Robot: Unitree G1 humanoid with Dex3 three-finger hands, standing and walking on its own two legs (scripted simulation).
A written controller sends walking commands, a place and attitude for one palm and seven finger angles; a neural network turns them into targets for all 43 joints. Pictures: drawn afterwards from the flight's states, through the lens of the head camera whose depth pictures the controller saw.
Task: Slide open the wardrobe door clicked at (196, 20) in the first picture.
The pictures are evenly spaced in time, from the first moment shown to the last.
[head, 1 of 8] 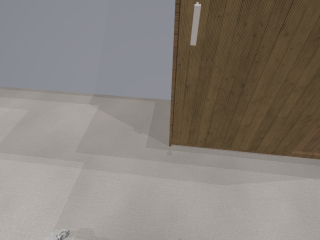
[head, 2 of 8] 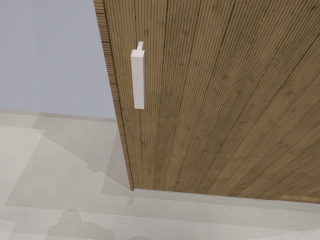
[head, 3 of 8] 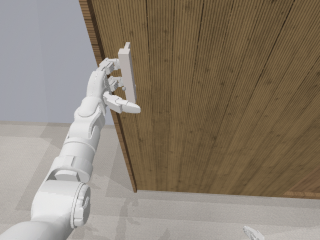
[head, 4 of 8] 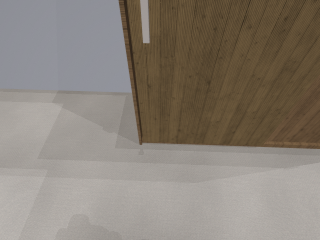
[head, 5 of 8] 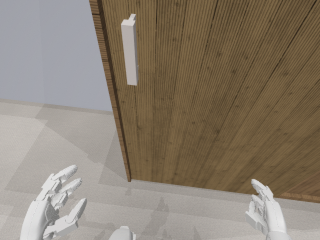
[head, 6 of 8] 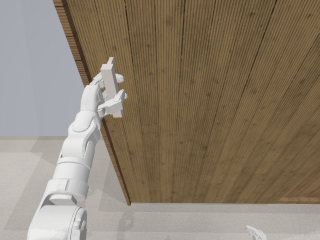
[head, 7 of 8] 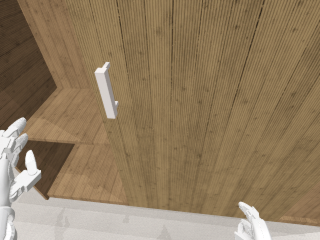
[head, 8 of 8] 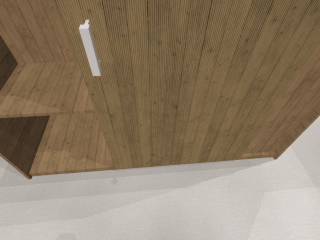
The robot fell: no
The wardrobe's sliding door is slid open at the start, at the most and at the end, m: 0.00 0.56 0.56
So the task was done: yes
